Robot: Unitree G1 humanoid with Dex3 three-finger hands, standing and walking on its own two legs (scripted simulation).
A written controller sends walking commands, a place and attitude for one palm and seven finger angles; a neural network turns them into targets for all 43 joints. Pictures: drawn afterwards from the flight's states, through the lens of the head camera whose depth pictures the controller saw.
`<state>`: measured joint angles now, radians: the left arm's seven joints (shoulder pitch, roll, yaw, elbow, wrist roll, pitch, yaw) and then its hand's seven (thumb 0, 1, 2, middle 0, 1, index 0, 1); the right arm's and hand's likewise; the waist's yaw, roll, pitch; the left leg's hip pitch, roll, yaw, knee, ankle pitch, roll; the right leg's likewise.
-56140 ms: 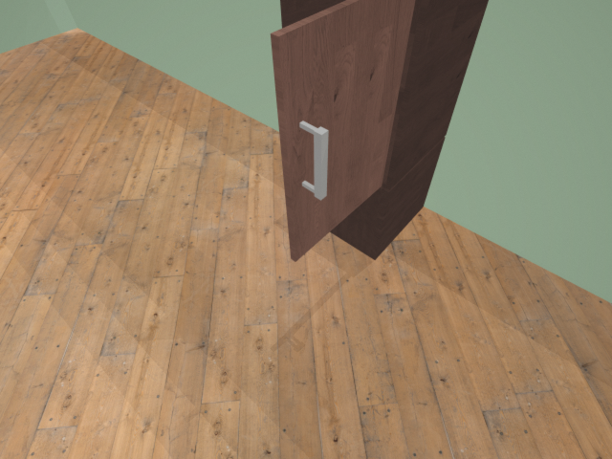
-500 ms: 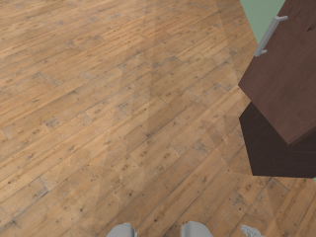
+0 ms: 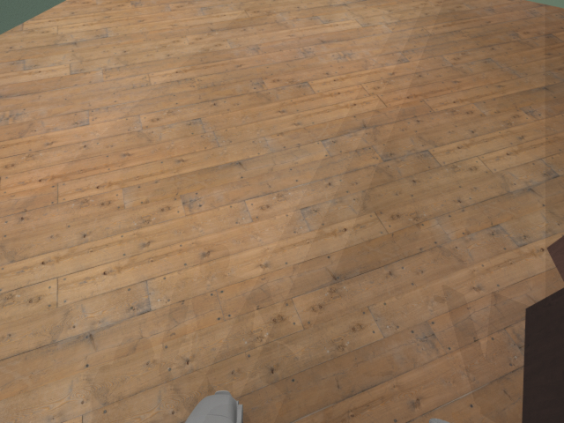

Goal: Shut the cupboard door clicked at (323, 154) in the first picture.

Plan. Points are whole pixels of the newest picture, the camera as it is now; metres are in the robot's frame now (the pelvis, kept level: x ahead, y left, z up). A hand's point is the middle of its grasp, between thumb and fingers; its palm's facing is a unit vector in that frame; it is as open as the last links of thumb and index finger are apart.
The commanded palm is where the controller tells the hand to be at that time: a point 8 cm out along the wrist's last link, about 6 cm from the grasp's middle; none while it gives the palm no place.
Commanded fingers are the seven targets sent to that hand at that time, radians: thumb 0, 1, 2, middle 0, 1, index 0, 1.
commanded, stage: walk to a spot facing it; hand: left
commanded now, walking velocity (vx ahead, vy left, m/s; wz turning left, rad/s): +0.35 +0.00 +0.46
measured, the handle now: out of the picture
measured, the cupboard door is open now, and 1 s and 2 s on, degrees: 24 24 24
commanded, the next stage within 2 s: turn to face it in 0.70 s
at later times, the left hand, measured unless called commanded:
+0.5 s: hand (181, 299) +0.32 +0.21 -0.15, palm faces +0.10 -0.96 -0.25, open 7.3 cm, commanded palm none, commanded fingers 0.00 0.90 0.90 -0.20 -0.30 -0.20 -0.30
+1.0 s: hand (176, 332) +0.27 +0.22 -0.20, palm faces +0.39 -0.90 -0.19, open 7.3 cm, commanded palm none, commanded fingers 0.00 0.90 0.90 -0.20 -0.30 -0.20 -0.30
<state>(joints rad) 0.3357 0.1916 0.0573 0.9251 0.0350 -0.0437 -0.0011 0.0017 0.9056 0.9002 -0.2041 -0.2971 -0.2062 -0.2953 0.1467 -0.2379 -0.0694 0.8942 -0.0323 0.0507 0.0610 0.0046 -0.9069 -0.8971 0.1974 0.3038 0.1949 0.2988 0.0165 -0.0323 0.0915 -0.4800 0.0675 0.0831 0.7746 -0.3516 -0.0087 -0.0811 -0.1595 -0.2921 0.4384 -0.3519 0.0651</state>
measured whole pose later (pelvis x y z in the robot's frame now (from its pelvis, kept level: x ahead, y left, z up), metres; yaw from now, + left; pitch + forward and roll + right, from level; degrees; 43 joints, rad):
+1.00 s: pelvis +0.37 +0.06 -0.02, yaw +18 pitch -1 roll -1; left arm 0.36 0.19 0.03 1.03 0.01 0.01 0.04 0.00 0.92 0.90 -0.20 -0.30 -0.20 -0.29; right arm 0.05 -0.19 -0.01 0.90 -0.03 -0.03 0.00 0.00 -0.91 -0.90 0.20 0.30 0.19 0.30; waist 0.06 -0.04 0.11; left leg -0.41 0.05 0.14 0.67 -0.24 0.07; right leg -0.25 -0.09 -0.10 0.95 -0.61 0.02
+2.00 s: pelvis +0.44 +0.10 +0.00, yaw -17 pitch +0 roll -3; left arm 0.15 0.29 0.10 0.85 0.02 0.09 -0.04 0.00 0.91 0.90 -0.20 -0.30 -0.20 -0.29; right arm 0.20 -0.19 -0.01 0.85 -0.03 0.02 -0.02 0.00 -0.90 -0.90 0.20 0.30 0.20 0.30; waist 0.01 -0.01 0.09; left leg -0.26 0.13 0.15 0.51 -0.25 0.00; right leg -0.46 -0.03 -0.02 1.03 -0.45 0.06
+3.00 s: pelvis +0.46 +0.06 -0.02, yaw -52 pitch +0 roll -1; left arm 0.13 0.25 0.06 0.86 0.02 0.03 -0.03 0.00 0.91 0.90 -0.20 -0.30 -0.20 -0.29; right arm 0.24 -0.27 -0.06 0.90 -0.02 0.06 -0.02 0.00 -0.90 -0.90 0.20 0.30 0.20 0.30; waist -0.02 0.06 0.09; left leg -0.33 0.17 0.14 0.90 -0.52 -0.06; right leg -0.31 0.00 -0.05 0.65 -0.33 -0.01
